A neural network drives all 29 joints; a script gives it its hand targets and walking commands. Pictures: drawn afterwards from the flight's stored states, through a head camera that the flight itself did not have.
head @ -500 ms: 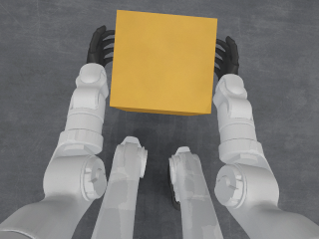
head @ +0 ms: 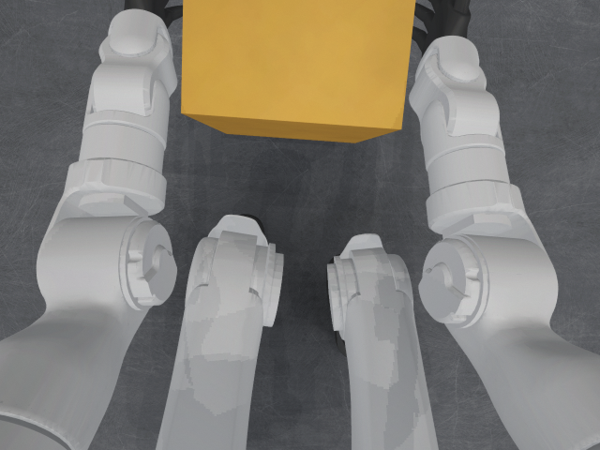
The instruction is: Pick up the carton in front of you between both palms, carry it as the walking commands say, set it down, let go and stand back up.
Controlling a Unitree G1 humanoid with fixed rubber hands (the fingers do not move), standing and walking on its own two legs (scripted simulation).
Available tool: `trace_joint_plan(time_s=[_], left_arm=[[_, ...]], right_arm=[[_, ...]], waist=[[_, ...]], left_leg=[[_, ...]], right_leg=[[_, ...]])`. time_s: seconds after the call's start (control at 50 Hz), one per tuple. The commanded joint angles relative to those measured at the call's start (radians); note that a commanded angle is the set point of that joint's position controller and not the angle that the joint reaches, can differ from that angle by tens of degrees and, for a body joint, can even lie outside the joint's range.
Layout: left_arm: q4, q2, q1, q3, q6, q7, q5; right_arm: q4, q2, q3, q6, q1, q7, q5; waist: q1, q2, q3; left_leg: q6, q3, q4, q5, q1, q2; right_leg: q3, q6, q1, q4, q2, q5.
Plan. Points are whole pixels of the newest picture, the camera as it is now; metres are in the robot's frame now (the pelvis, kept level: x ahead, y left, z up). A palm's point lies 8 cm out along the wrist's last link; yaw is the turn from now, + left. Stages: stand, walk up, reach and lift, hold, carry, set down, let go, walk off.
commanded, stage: set down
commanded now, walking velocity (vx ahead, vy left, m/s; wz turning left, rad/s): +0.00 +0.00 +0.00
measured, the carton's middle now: (296, 50) +0.52 +0.08 -0.23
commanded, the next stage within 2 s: none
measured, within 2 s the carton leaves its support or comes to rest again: rests again in 1.18 s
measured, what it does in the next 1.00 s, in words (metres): stands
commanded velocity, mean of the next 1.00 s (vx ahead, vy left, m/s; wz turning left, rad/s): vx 0.00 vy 0.00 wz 0.00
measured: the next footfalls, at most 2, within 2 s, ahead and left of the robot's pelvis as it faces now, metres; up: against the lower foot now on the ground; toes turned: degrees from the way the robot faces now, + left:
none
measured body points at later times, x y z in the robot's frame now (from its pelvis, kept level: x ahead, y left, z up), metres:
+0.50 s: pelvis +0.00 -0.01 -0.03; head +0.35 +0.03 +0.24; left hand +0.51 +0.23 -0.20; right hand +0.55 -0.07 -0.20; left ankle +0.13 +0.12 -0.37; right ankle +0.09 -0.11 -0.37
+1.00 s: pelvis -0.01 +0.00 -0.04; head +0.35 +0.03 +0.23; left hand +0.52 +0.23 -0.21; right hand +0.55 -0.08 -0.21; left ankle +0.13 +0.12 -0.37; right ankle +0.09 -0.11 -0.37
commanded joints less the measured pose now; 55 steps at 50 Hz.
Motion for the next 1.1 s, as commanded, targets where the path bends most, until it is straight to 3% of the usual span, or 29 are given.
trace_joint_plan(time_s=[0.0, 0.08, 0.18, 0.34, 0.64, 0.86, 1.0, 1.08], left_arm=[[-0.071, -0.851, -0.584, -0.389, -0.033, -0.228, -0.125], [-0.082, -0.840, -0.574, -0.408, -0.042, -0.242, -0.175], [-0.022, -0.838, -0.518, -0.377, -0.037, -0.265, -0.169], [0.017, -0.782, -0.555, -0.319, -0.046, -0.293, -0.136], [0.109, -0.686, -0.555, -0.257, -0.068, -0.281, -0.098], [0.196, -0.592, -0.505, -0.171, -0.054, -0.285, -0.036], [0.255, -0.492, -0.457, -0.107, -0.051, -0.277, 0.002], [0.290, -0.357, -0.405, -0.058, -0.071, -0.254, 0.018]], right_arm=[[-0.076, 0.863, 0.463, -0.024, -0.657, 0.230, 0.111], [-0.130, 0.898, 0.553, -0.039, -0.694, 0.212, 0.157], [-0.097, 0.911, 0.557, -0.040, -0.650, 0.211, 0.151], [-0.036, 0.869, 0.488, -0.044, -0.638, 0.218, 0.120], [0.053, 0.756, 0.408, -0.061, -0.654, 0.255, 0.095], [0.145, 0.633, 0.300, -0.041, -0.579, 0.278, 0.019], [0.202, 0.535, 0.243, -0.031, -0.523, 0.276, -0.019], [0.217, 0.390, 0.217, -0.042, -0.475, 0.249, -0.031]], waist=[[0.055, 0.005, -1.184], [0.085, -0.057, -1.246], [0.097, -0.085, -1.162], [0.084, -0.054, -1.002], [0.084, -0.050, -0.800], [0.065, -0.047, -0.624], [0.064, -0.039, -0.542], [0.063, -0.028, -0.534]], left_leg=[[0.007, 0.085, -0.065, 0.348, 0.824, -0.014], [0.015, 0.085, -0.020, 0.443, 0.858, -0.011], [0.023, 0.089, 0.002, 0.419, 0.763, -0.008], [0.035, 0.093, 0.014, 0.332, 0.619, -0.002], [0.056, 0.060, 0.027, 0.274, 0.590, 0.005], [0.069, 0.033, 0.018, 0.149, 0.512, 0.017], [0.070, 0.030, 0.019, 0.101, 0.480, 0.028], [0.057, 0.042, 0.027, 0.099, 0.487, 0.039]], right_leg=[[-0.059, -0.018, 0.308, -0.162, -0.021, 0.273], [-0.058, -0.010, 0.367, -0.127, -0.019, 0.368], [-0.045, -0.010, 0.357, -0.119, -0.019, 0.383], [-0.023, -0.026, 0.296, -0.115, -0.020, 0.342], [-0.029, -0.039, 0.155, -0.078, -0.028, 0.237], [-0.021, -0.058, 0.090, -0.079, -0.041, 0.131], [-0.014, -0.058, 0.094, -0.079, -0.050, 0.101], [-0.014, -0.041, 0.144, -0.074, -0.063, 0.106]])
